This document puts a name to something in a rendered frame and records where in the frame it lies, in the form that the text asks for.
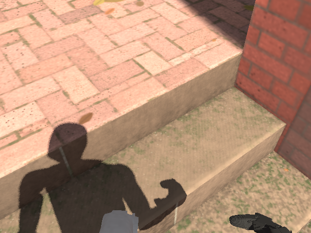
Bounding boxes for stairs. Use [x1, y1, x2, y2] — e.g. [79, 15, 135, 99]
[0, 53, 311, 233]

